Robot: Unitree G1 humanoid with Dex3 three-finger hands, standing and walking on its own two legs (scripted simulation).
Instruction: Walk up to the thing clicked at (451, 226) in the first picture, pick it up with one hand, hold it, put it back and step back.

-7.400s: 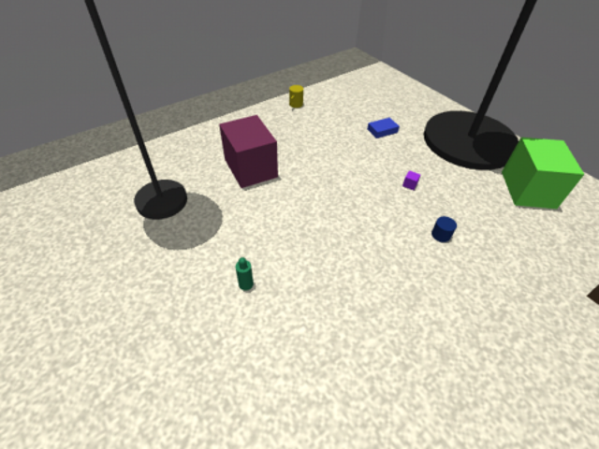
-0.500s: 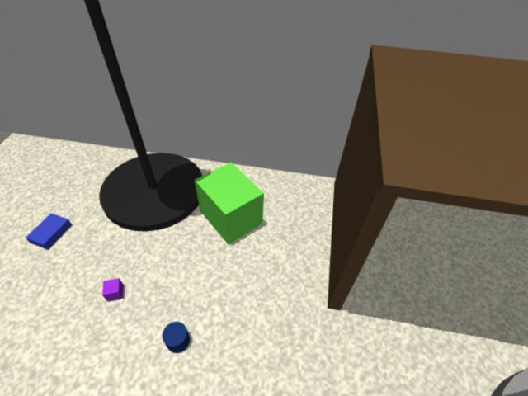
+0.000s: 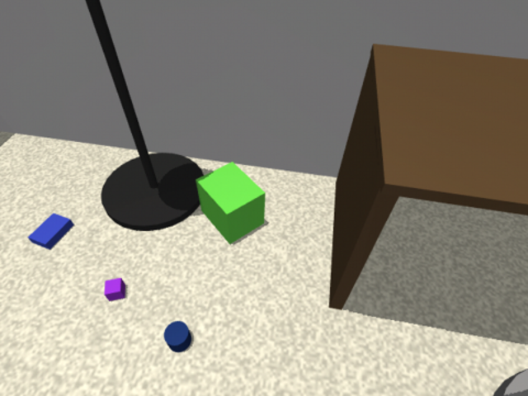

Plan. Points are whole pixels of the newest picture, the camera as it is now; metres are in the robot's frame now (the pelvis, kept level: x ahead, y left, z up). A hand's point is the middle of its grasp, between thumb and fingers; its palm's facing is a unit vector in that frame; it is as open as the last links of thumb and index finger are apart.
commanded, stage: stand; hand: left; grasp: from above
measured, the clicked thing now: (178, 336) +0.46 +0.29 -0.74
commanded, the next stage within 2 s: rise first in 0.64 s
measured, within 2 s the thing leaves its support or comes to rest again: neither
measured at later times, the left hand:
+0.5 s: hand out of the picture +0.07 +0.25 -0.16, palm faces -0.03 -0.94 -0.35, open 7.4 cm
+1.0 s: hand out of the picture +0.16 +0.25 -0.17, palm faces -0.02 -0.94 -0.34, open 9.4 cm
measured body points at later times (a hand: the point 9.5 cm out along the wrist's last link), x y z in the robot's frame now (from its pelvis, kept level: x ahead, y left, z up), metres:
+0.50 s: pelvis +0.01 +0.00 +0.00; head +0.02 +0.00 +0.45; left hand +0.07 +0.30 -0.13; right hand +0.08 -0.30 -0.13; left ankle +0.01 +0.13 -0.75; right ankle -0.01 -0.15 -0.75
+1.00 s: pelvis -0.01 +0.00 -0.02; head +0.05 +0.01 +0.42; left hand +0.16 +0.30 -0.15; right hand +0.09 -0.27 -0.14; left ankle +0.01 +0.13 -0.75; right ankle -0.01 -0.15 -0.75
